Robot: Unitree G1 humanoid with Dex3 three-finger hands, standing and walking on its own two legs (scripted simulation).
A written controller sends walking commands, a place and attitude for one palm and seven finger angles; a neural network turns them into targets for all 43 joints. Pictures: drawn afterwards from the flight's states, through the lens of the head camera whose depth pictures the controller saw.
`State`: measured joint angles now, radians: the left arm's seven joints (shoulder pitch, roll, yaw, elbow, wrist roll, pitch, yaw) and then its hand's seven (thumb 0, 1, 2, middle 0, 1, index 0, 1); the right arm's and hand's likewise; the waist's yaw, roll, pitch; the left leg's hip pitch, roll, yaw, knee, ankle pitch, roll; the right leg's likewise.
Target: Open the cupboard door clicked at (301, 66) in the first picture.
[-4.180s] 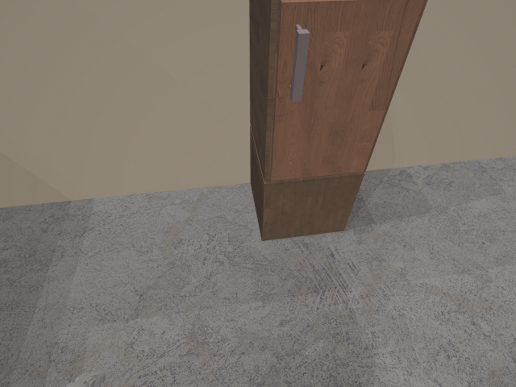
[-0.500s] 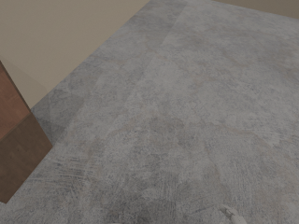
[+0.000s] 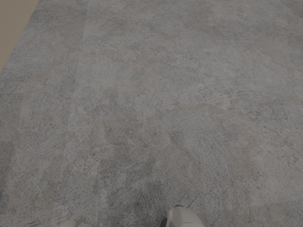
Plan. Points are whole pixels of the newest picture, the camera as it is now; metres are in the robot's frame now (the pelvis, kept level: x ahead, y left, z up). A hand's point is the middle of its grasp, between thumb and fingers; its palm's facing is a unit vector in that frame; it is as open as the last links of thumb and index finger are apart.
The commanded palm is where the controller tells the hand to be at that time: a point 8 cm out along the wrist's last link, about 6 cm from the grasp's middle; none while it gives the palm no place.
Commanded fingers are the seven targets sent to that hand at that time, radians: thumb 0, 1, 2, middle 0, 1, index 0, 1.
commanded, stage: walk to a spot facing it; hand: left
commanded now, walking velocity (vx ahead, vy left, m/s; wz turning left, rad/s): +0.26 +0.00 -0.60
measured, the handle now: out of the picture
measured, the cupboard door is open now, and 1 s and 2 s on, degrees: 0 0 0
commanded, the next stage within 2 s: turn to face it in 0.46 s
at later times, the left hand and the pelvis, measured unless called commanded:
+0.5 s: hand (90, 174) +0.30 +0.20 -0.15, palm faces -0.18 -0.94 -0.29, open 7.3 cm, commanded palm none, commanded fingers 0.00 0.90 0.90 -0.20 -0.30 -0.20 -0.30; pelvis +0.22 +0.00 +0.01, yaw -18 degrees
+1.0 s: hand (114, 129) +0.47 +0.14 -0.14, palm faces -0.28 -0.94 -0.21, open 7.4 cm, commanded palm none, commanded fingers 0.00 0.90 0.90 -0.20 -0.30 -0.20 -0.30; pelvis +0.29 +0.01 +0.01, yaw -16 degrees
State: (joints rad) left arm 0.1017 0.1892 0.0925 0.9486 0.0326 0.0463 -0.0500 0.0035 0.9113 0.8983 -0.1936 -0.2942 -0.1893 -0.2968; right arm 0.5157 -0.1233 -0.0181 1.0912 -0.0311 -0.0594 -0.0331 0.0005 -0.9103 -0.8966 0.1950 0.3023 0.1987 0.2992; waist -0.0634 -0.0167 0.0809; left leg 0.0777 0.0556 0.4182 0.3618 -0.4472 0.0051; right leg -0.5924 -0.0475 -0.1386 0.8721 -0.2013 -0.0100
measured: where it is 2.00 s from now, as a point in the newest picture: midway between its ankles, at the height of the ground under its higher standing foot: (146, 218)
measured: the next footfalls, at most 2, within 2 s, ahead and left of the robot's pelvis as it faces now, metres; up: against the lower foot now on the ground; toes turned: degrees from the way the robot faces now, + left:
right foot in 0.10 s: +0.16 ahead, -0.08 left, +0.00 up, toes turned -13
left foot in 0.58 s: +0.40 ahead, +0.09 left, +0.00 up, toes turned -14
